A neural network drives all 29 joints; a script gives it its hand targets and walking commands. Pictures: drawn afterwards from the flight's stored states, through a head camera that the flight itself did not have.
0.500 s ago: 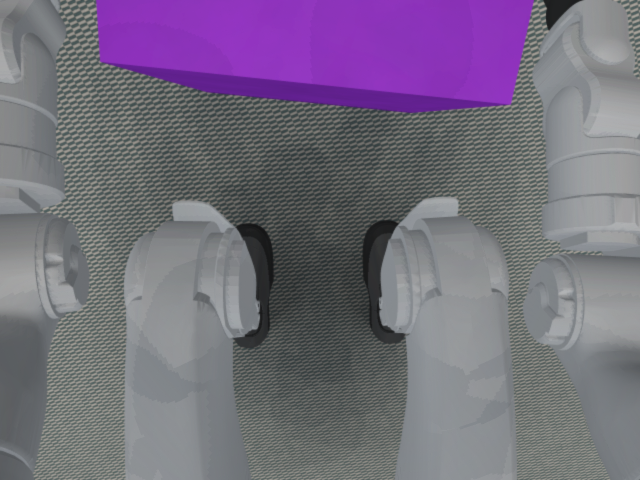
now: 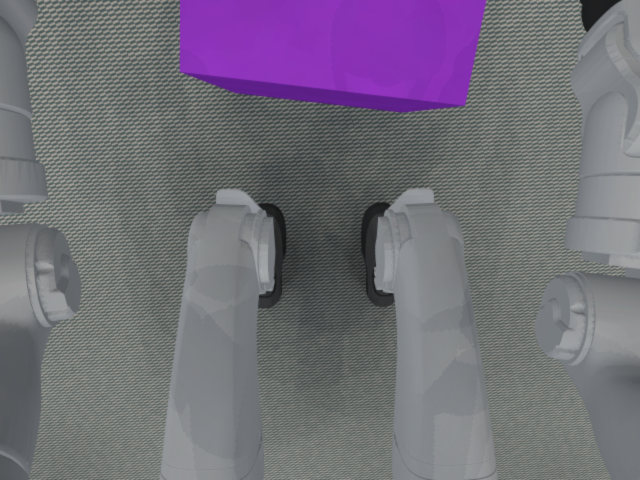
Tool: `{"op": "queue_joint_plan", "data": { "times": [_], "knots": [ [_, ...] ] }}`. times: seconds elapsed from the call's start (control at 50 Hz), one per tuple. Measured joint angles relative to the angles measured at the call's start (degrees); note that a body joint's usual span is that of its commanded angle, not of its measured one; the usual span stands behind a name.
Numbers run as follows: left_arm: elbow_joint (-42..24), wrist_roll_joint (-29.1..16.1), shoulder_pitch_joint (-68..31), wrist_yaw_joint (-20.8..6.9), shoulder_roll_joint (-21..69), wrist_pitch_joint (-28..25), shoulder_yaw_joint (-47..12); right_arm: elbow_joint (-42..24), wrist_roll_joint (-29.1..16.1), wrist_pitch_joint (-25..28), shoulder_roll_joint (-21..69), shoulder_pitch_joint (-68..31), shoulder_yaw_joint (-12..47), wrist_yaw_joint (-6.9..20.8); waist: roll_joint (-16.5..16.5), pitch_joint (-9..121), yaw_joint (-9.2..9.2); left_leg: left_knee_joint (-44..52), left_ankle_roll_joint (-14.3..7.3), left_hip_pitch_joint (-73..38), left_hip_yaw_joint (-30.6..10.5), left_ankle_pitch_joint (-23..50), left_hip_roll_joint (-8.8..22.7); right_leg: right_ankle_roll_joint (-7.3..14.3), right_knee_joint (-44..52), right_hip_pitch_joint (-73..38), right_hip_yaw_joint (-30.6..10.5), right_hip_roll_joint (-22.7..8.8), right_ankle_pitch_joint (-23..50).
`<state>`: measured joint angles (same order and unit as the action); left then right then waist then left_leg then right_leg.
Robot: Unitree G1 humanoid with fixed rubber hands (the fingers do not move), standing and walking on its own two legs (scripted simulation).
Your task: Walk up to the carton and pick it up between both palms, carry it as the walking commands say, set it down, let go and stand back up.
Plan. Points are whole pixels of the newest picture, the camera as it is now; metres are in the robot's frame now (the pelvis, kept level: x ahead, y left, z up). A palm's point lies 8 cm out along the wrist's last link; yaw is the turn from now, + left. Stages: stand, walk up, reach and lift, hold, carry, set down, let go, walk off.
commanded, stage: set down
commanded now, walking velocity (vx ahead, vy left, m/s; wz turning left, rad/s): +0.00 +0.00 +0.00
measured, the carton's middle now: out of the picture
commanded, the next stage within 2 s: let go in 0.56 s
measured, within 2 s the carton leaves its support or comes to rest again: neither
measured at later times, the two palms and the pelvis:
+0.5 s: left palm out of the picture +0.56 +0.25 +0.04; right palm out of the picture +0.52 -0.23 +0.03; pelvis +0.01 +0.00 +0.13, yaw +1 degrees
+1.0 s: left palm out of the picture +0.42 +0.24 +0.07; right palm out of the picture +0.41 -0.23 +0.07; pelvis +0.04 -0.01 +0.20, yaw +1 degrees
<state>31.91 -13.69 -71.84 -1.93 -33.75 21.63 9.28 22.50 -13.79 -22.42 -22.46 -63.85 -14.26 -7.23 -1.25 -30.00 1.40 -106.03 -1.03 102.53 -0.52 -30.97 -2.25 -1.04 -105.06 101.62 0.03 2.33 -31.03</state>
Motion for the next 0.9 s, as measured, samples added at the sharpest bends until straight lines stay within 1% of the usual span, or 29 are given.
{"op": "queue_joint_plan", "data": {
  "times": [0.04,0.1,0.2,0.22,0.28,0.32,0.34,0.44,0.48,0.52,0.56,0.62,0.68,0.74,0.8,0.86,0.9],
  "knots": [
    [0.0,-0.15,-0.73,-0.09,-0.45,1.25,0.11,0.06,0.5,-1.29,-0.97,-1.15,-0.05,0.21,0.08,0.04,0.23,1.88,0.0,-1.57,0.07,0.65,-0.07,-0.02,1.77,-1.52,-0.18,-0.06,0.61],
    [2.46,0.07,-2.57,-0.59,-1.39,2.85,0.31,1.83,0.08,-3.03,-2.14,-3.71,-0.03,0.52,0.49,0.11,0.84,5.24,0.08,-3.88,0.07,1.91,-0.15,0.0,4.97,-3.74,-0.37,-0.15,1.8],
    [5.78,1.28,-3.52,-2.01,-2.2,2.6,0.3,5.86,-1.04,-3.15,-1.64,-5.7,0.92,1.78,1.88,0.13,1.64,11.51,0.35,-7.97,-0.06,3.92,0.06,0.33,11.11,-7.58,-0.55,-0.02,3.95],
    [5.58,1.52,-3.16,-2.23,-1.91,2.43,0.29,5.54,-1.14,-3.11,-1.4,-5.17,0.94,1.83,2.0,0.11,1.59,12.63,0.41,-8.83,-0.14,4.21,0.08,0.4,12.23,-8.43,-0.53,0.0,4.27],
    [1.48,1.43,-0.89,-2.25,-1.24,2.32,0.59,1.26,-1.11,-2.76,-0.95,-2.58,0.73,1.39,1.95,-0.01,1.4,15.58,0.57,-11.44,-0.41,4.88,0.07,0.57,15.22,-11.06,-0.43,-0.02,4.94],
    [0.21,1.12,-0.08,-2.26,-1.39,2.51,0.79,-0.81,-1.07,-3.07,-1.06,-1.42,0.9,0.93,2.12,-0.01,1.31,17.56,0.62,-13.44,-0.41,5.29,0.08,0.63,17.1,-12.98,-0.55,-0.01,5.35],
    [0.34,1.08,-0.03,-2.28,-1.69,2.86,0.87,-1.07,-1.36,-3.44,-1.2,-1.33,1.13,0.76,2.2,0.01,1.32,18.62,0.64,-14.48,-0.39,5.54,0.09,0.66,18.11,-13.97,-0.62,-0.01,5.59],
    [3.08,1.6,-0.49,-3.2,-3.18,3.84,1.15,2.14,-1.65,-4.79,-1.38,-2.63,2.04,1.04,2.26,0.1,1.45,25.15,0.67,-19.92,-0.38,7.45,-0.05,0.69,24.36,-19.29,-0.98,-0.2,7.38],
    [3.66,1.39,-0.08,-3.99,-3.37,3.36,1.0,2.81,-1.32,-4.54,-0.81,-2.16,2.34,1.0,2.07,0.1,1.55,27.86,0.63,-22.26,-0.54,8.22,-0.17,0.64,27.07,-21.7,-0.97,-0.35,8.07],
    [3.71,1.16,0.63,-4.56,-3.21,2.48,0.83,2.13,-0.98,-3.74,-0.04,-0.86,2.35,1.13,1.9,0.13,1.6,30.3,0.56,-24.6,-0.68,8.83,-0.24,0.62,29.56,-24.11,-0.95,-0.45,8.64],
    [6.3,1.62,0.86,-5.07,-2.52,1.27,0.68,4.16,-0.13,-2.53,0.82,0.04,2.41,1.51,1.67,1.11,1.65,32.25,0.48,-26.16,-0.83,9.28,-0.27,0.56,31.65,-25.77,-0.91,-0.5,9.11],
    [10.94,3.58,2.02,-5.32,-0.53,-0.65,1.23,7.48,1.93,-0.57,2.74,1.97,1.58,2.13,1.07,4.46,1.71,34.86,0.34,-26.7,-1.03,9.98,-0.26,0.44,34.54,-26.49,-0.85,-0.53,9.9],
    [12.54,4.8,3.57,-4.93,1.48,-3.0,1.65,9.1,3.84,2.07,3.85,3.67,0.54,2.72,0.53,6.84,1.59,37.02,0.22,-27.22,-1.2,10.62,-0.31,0.32,36.93,-27.15,-0.8,-0.6,10.58],
    [11.91,6.09,5.31,-3.91,3.72,-4.75,1.99,9.94,5.82,4.25,3.82,5.26,0.07,3.8,0.25,8.45,1.02,38.47,0.18,-27.74,-1.26,10.98,-0.29,0.28,38.48,-27.71,-0.84,-0.58,11.0],
    [9.65,7.57,7.87,-2.77,5.39,-5.11,2.02,9.24,6.69,5.27,3.13,7.66,1.34,4.93,0.42,7.55,0.55,39.66,0.27,-30.08,-1.33,11.04,-0.24,0.38,39.64,-30.0,-0.87,-0.53,11.08],
    [4.69,9.21,13.17,-1.36,7.12,-4.91,2.12,7.0,8.77,5.46,2.39,12.26,3.0,6.13,0.74,4.7,0.1,41.54,0.38,-34.38,-1.33,11.16,-0.32,0.59,41.18,-34.11,-1.03,-0.59,11.09],
    [-0.89,9.81,18.69,-0.28,8.08,-4.92,1.7,2.31,9.34,5.49,1.72,17.42,4.37,6.59,1.0,0.97,-0.31,43.05,0.51,-38.91,-1.24,11.15,-0.35,0.72,42.36,-38.43,-1.26,-0.59,10.98]
  ]
}}
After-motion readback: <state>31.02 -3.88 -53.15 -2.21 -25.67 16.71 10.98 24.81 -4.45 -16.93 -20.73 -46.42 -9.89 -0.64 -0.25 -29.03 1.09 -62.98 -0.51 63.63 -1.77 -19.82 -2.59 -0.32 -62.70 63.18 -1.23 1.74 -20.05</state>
